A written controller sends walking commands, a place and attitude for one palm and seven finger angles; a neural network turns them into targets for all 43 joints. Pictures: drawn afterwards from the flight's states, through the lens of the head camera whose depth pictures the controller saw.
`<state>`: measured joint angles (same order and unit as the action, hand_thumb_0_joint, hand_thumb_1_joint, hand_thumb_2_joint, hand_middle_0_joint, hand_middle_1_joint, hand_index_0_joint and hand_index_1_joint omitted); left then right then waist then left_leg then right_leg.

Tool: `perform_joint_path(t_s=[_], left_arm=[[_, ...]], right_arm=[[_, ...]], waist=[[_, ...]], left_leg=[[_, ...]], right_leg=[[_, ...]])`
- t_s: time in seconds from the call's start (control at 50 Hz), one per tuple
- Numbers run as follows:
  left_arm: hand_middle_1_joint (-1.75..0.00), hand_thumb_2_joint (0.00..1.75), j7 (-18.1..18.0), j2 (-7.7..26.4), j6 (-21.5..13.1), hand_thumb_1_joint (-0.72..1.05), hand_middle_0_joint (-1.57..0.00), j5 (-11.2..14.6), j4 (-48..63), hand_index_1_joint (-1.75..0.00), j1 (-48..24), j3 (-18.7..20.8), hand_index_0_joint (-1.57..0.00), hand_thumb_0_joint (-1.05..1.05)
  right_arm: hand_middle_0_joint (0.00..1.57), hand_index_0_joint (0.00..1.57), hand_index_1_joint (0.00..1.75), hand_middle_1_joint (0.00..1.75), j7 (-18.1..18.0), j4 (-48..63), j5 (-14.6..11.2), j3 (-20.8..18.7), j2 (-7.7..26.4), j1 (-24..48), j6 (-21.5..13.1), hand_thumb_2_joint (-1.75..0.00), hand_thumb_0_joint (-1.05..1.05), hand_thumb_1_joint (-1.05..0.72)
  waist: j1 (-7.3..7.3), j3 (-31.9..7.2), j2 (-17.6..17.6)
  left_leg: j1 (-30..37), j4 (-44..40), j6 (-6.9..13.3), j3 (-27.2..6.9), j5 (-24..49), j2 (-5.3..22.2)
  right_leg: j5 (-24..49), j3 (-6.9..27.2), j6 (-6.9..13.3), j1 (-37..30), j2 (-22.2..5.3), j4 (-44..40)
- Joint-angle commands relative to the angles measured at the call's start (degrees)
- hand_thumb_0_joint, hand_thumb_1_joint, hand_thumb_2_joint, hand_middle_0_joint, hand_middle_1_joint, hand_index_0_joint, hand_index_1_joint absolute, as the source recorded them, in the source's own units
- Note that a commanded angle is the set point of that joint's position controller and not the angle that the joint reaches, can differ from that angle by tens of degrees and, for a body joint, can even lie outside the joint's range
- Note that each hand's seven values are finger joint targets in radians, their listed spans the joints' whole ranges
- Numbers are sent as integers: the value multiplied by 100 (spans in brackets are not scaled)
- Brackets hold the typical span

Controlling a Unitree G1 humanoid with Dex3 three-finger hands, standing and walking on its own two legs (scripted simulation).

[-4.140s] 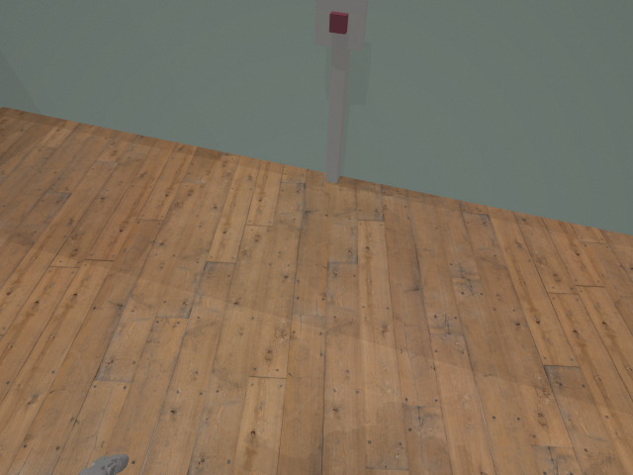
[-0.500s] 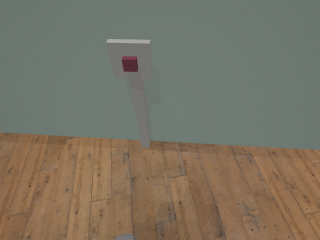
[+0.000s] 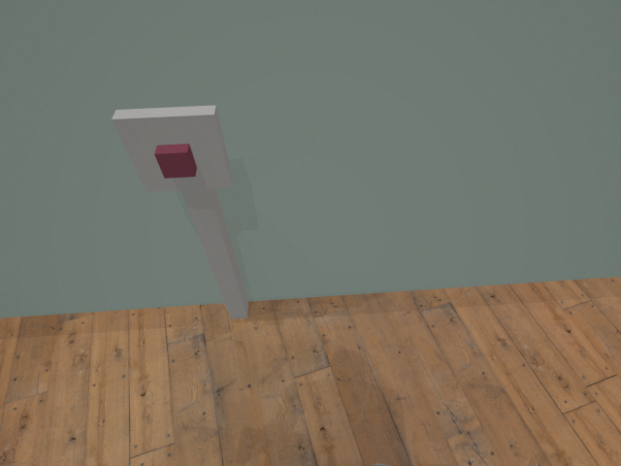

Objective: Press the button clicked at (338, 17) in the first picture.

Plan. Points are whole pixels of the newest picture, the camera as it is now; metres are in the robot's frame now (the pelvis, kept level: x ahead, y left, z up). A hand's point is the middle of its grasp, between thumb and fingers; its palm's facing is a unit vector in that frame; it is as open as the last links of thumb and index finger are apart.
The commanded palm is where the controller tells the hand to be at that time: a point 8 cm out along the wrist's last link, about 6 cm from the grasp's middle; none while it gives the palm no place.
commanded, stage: take the last steps up to it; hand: left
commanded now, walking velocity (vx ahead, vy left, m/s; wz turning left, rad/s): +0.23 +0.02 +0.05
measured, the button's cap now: (176, 160) +0.64 +0.27 +0.00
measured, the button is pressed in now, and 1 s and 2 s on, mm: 0 0 0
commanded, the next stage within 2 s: come to a stop and stand still in 0.30 s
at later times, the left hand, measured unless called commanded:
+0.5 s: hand out of the picture +0.08 +0.17 -0.18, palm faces +0.16 -0.98 -0.12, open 7.3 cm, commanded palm none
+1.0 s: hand out of the picture +0.14 +0.15 -0.15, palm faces +0.06 -0.96 -0.27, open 7.3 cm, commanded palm none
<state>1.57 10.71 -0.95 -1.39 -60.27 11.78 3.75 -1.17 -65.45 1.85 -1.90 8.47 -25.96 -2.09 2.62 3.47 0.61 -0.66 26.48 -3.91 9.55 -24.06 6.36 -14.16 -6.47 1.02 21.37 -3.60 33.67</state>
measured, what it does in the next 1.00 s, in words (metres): walks ahead: left foot, then right foot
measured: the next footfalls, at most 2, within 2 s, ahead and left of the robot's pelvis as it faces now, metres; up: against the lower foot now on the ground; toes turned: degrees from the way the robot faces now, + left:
left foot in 0.44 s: +0.22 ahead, +0.12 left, +0.00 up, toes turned +13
right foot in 0.90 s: +0.16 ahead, -0.15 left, +0.00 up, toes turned -2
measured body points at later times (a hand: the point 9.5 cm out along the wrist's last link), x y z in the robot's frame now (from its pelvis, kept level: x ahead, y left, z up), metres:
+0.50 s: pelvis +0.13 +0.02 +0.00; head +0.14 +0.05 +0.45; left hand +0.07 +0.22 -0.17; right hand +0.22 -0.21 -0.13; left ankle +0.18 +0.11 -0.73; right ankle +0.07 -0.11 -0.72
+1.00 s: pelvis +0.11 -0.05 +0.01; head +0.11 -0.07 +0.46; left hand +0.14 +0.20 -0.13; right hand +0.15 -0.28 -0.16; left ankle +0.15 +0.10 -0.71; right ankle +0.12 -0.14 -0.73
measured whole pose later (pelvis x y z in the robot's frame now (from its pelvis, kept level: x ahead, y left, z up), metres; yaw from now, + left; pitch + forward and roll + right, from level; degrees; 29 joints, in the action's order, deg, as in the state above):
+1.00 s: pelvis +0.11 -0.05 +0.01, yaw +2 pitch -1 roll +1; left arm -2.0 8.9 1.6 -1.6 -59.2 13.7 1.7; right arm -0.5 -61.4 1.1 -3.5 11.0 -12.3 3.8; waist 0.8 1.6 2.6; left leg -20.9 39.7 -0.7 4.7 -21.9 4.4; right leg -16.9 -4.0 1.6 13.6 -1.8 31.7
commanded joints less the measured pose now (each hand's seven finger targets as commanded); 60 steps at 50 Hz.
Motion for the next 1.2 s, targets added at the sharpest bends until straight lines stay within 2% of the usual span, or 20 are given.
perform_joint_path(t_s=[0.0, 0.02, 0.08, 0.16, 0.32, 0.4, 0.44, 0.48, 0.52, 0.64, 0.72, 0.8, 0.84, 0.86, 0.88, 0.9, 0.94, 1.0, 1.1, 1.18], left_arm=[[-30, 90, -165, 1468, -253, 90, -20, 56, -389, -30, 2279, 303, -20, 0], [-30, 90, -207, 1324, -229, 90, -20, 73, -319, -30, 1880, 270, -20, 0], [-30, 90, -261, 611, -242, 90, -20, 44, -50, -30, 756, 58, -20, 0], [-30, 90, -297, 315, -307, 90, -20, -9, -21, -30, 562, -50, -20, 0], [-30, 90, -284, 565, -289, 90, -20, -11, -210, -30, 907, -26, -20, 0], [-30, 90, -307, 395, -173, 90, -20, 39, -286, -30, 932, -58, -20, 0], [-30, 90, -332, -61, -94, 90, -20, 130, -230, -30, 1251, -197, -20, 0], [-30, 90, -420, -78, 21, 90, -20, 95, -383, -30, 1213, -245, -20, 0], [-30, 90, -416, 37, 101, 90, -20, 75, -411, -30, 1087, -232, -20, 0], [-30, 90, -374, 202, 335, 90, -20, 19, -133, -30, 849, -69, -20, 0], [-30, 90, -349, 125, 431, 90, -20, 0, 94, -30, 751, -2, -20, 0], [-30, 90, -331, 108, 334, 90, -20, 8, 162, -30, 775, -53, -20, 0], [-30, 90, -339, 206, 263, 90, -20, -14, 42, -30, 1083, -62, -20, 0], [-30, 90, -359, 412, 218, 90, -20, -59, 54, -30, 1103, -46, -20, 0], [-30, 90, -378, 801, 161, 90, -20, -78, 173, -30, 826, -42, -20, 0], [-30, 90, -379, 1020, 179, 90, -20, -40, 345, -30, 440, -29, -20, 0], [-30, 90, -412, 872, 149, 90, -20, -46, 458, -30, -1, -30, -20, 0], [-30, 90, -369, 626, 88, 90, -20, 9, 383, -30, -5, -80, -20, 0], [-30, 90, -380, 556, 11, 90, -20, 41, 88, -30, 513, -78, -20, 0], [-30, 90, -367, 280, -16, 90, -20, 148, -63, -30, 554, -160, -20, 0]], right_arm=[[20, 20, 30, 30, 41, 614, -153, -79, 439, 379, -136, -90, 0, -90], [20, 20, 30, 30, 21, 582, -136, -144, 510, 503, -96, -90, 0, -90], [20, 20, 30, 30, 65, 468, -70, -148, 312, 692, 7, -90, 0, -90], [20, 20, 30, 30, 113, 313, -54, -124, 16, 249, 160, -90, 0, -90], [20, 20, 30, 30, 211, 712, -76, -113, 195, 1244, 67, -90, 0, -90], [20, 20, 30, 30, 138, 500, -58, -98, 418, 732, -46, -90, 0, -90], [20, 20, 30, 30, -9, 405, -70, -165, 1076, 233, -55, -90, 0, -90], [20, 20, 30, 30, -145, 394, -79, -33, 822, 768, -5, -90, 0, -90], [20, 20, 30, 30, -184, 460, -110, -22, 766, 1114, 38, -90, 0, -90], [20, 20, 30, 30, -218, 597, -118, -264, 1036, 1268, 192, -90, 0, -90], [20, 20, 30, 30, -151, 745, -58, -306, 1031, 1580, 260, -90, 0, -90], [20, 20, 30, 30, -58, 747, -34, -329, 1027, 1692, 297, -90, 0, -90], [20, 20, 30, 30, -14, 743, -76, -331, 977, 1666, 332, -90, 0, -90], [20, 20, 30, 30, 4, 742, -115, -302, 731, 1534, 361, -90, 0, -90], [20, 20, 30, 30, 34, 848, -165, -210, 351, 1462, 413, -90, 0, -90], [20, 20, 30, 30, 77, 950, -137, -192, 370, 1663, 460, -90, 0, -90], [20, 20, 30, 30, 103, 875, -100, -216, 442, 1632, 502, -90, 0, -90], [20, 20, 30, 30, 75, 560, -100, -168, 382, 1126, 433, -90, 0, -90], [20, 20, 30, 30, -32, 431, -126, -64, 254, 1009, 306, -90, 0, -90], [20, 20, 30, 30, -131, 162, -115, 5, 498, 709, 125, -90, 0, -90]], waist=[[-1064, -1202, -1644], [-935, -783, -1132], [-468, 189, -578], [-84, 199, -752], [-350, 199, -854], [-117, -45, -101], [-118, -760, 1595], [-254, -659, 1440], [-281, -320, 996], [-196, -646, 330], [-266, -512, 746], [-290, -385, 1074], [-449, -331, 594], [-427, -174, -148], [-274, 20, -1358], [-349, 278, -1571], [-252, 362, -1548], [-132, 178, -933], [-315, -304, -664], [-336, -615, 208]], left_leg=[[-3231, 3827, 397, -329, -1058, -327], [-3408, 4351, 459, -759, -822, -86], [-3142, 4250, 379, -859, 204, 329], [-2564, 3223, 206, -562, 727, 228], [-2284, 1322, 245, -352, 970, 19], [-697, 14, 318, -342, 2126, -90], [207, -322, 1146, -1937, 5197, 1569], [-281, -679, 1329, -1679, 5809, 1514], [-552, -656, 1251, -1382, 5803, 1315], [-448, -646, 1493, -1259, 5163, 1511], [-1126, -946, 1380, -1129, 3020, 1351], [-1568, -1062, 1150, -1232, 1181, 1160], [-1992, -691, 829, -1008, 456, 785], [-2246, -148, 558, -709, 70, 356], [-2340, 587, 258, -366, -228, -127], [-2044, 1219, 281, -522, -386, -211], [-1932, 1881, 371, -799, -163, -184], [-1934, 2125, 361, -778, 299, -264], [-1578, 562, 259, -742, 289, -241], [-597, -414, 473, -1224, 2745, 338]], right_leg=[[790, 3135, 1033, -3370, -2280, -1784], [364, 2862, 1152, -2834, -2228, -1900], [318, 1714, 827, -1026, -1779, -2158], [1263, 510, 645, -453, -1360, -2229], [1183, 586, 692, -1078, -1397, -2029], [1250, 179, 282, -731, -836, -766], [-1231, -213, -262, -175, -56, 754], [-2085, 344, -312, -420, -205, 1244], [-1654, 430, -311, -371, -266, 1207], [-1410, 543, -327, 39, -95, 2058], [-1220, 550, -310, -7, -39, 2110], [-988, 310, -242, -655, -8, 646], [-90, 163, -251, -1333, 84, -570], [-168, 592, -160, -1360, -224, -1318], [-1049, 1899, 218, -677, -1216, -2123], [-1928, 2235, 547, 249, -1616, -2688], [-2067, 1991, 582, 586, -1294, -2678], [-467, 1261, 553, -117, -890, -2141], [1414, 1286, 689, -1239, -948, -1534], [1707, 817, 83, -1199, -347, -1143]])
